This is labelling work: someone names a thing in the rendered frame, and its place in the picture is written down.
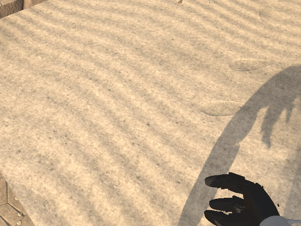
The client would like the robot right hand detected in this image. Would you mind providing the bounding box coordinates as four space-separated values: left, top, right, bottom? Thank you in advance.
204 172 280 226

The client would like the right robot forearm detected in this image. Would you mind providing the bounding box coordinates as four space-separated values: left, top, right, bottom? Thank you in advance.
260 216 292 226

